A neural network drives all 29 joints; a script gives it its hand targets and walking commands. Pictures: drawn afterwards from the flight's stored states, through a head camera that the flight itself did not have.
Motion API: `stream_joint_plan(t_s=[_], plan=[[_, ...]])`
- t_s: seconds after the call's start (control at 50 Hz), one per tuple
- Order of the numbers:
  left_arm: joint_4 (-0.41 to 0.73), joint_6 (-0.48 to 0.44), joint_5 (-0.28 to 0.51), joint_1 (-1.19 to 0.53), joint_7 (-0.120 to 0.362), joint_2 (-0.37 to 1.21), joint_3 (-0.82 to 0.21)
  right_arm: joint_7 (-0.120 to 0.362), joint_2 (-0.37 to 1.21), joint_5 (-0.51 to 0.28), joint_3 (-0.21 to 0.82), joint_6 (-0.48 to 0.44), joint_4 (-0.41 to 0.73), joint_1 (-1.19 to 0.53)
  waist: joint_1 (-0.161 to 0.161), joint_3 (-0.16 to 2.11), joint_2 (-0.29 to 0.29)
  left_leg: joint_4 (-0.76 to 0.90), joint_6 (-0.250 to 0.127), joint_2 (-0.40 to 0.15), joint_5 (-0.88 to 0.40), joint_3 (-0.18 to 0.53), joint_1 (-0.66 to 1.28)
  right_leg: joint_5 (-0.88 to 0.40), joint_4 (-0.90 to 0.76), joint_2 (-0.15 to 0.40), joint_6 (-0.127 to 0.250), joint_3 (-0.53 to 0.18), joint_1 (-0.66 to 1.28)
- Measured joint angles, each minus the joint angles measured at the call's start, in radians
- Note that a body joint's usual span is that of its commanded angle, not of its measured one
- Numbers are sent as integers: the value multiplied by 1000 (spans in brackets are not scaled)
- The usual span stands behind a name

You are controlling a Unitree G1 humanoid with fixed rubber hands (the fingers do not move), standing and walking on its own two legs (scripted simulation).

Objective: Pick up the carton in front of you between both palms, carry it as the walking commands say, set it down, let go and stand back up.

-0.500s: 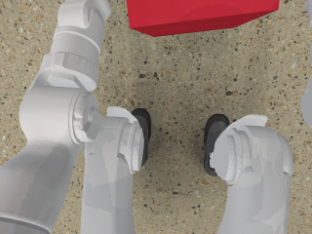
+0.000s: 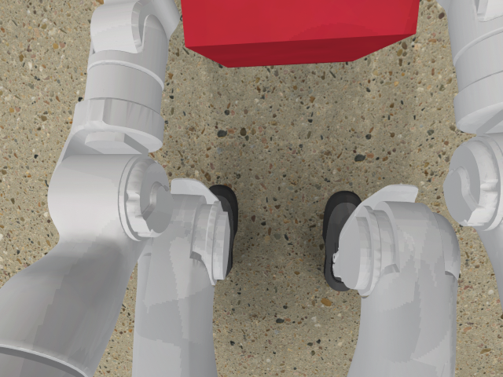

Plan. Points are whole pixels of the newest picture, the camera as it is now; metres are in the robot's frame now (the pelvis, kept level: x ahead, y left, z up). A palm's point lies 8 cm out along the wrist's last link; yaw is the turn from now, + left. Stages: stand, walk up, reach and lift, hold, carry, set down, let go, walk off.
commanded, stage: reach and lift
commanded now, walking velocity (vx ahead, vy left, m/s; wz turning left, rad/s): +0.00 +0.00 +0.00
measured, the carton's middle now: out of the picture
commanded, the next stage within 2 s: none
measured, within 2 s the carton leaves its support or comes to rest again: neither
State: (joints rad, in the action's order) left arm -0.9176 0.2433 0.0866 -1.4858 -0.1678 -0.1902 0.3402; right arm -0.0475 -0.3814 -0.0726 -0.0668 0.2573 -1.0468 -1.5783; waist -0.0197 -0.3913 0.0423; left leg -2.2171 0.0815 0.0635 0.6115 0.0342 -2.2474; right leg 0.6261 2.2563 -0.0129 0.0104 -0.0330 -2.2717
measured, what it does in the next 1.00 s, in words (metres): rises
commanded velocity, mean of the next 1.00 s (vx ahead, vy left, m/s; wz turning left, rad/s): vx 0.00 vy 0.00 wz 0.00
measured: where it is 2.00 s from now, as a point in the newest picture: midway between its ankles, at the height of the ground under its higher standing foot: (276, 251)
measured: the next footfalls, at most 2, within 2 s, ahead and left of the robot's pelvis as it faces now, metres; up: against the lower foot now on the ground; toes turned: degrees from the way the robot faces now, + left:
none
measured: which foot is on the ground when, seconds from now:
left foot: down 0.00-1.00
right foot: down 0.00-1.00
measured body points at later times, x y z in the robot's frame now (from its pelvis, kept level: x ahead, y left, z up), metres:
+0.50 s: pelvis -0.02 +0.01 +0.11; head +0.27 -0.02 +0.45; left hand +0.51 +0.13 +0.04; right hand +0.52 -0.17 +0.04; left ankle +0.11 +0.14 -0.33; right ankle +0.09 -0.12 -0.33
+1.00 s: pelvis +0.02 +0.01 +0.23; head +0.21 -0.02 +0.64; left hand +0.48 +0.13 +0.19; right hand +0.47 -0.17 +0.18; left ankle +0.11 +0.14 -0.33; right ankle +0.09 -0.12 -0.33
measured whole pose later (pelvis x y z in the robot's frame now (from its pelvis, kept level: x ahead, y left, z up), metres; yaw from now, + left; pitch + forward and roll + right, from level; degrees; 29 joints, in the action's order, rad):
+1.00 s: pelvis +0.02 +0.01 +0.23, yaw -4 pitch +37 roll +1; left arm -0.56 0.40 -0.23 -0.79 -0.04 0.11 0.49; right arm -0.01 0.03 0.25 -0.42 0.41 -0.66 -0.85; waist -0.02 0.24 0.01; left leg -1.44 0.05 0.05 0.49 0.06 -1.60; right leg 0.47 1.44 -0.05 -0.02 -0.07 -1.62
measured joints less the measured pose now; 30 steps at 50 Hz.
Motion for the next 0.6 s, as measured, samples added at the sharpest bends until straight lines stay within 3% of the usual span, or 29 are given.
stream_joint_plan(t_s=[0.04,0.08,0.18,0.3,0.38,0.48,0.6], plan=[[54,17,12,44,-23,22,-6,-67,24,-9,3,23,57,50,-4,39,2,10,3,9,-2,6,0,-3,-14,-10,-7,-5,-1],[119,33,7,101,-24,44,6,-66,41,-6,-16,42,111,95,-6,75,1,26,7,18,-7,11,12,-10,-35,-22,-16,-13,10],[217,71,-59,242,-6,117,70,-37,118,79,-120,85,168,197,0,257,-4,105,22,27,-4,23,28,-41,-122,-45,-39,-28,16],[194,110,-258,278,53,206,224,19,190,244,-291,114,123,247,2,409,-20,236,-7,4,-54,13,83,-98,-265,-59,-49,-39,71],[201,133,-335,288,78,231,271,41,214,312,-347,125,116,261,-5,448,-35,323,-13,-2,-90,10,123,-136,-352,-61,-48,-44,111],[247,153,-346,312,97,232,270,44,252,349,-379,131,159,282,-7,469,-39,401,-10,2,-123,16,157,-163,-428,-53,-43,-41,148],[324,181,-316,371,103,235,226,44,293,339,-373,158,268,356,-1,499,-30,466,-9,6,-132,30,203,-166,-497,-43,-40,-29,202]])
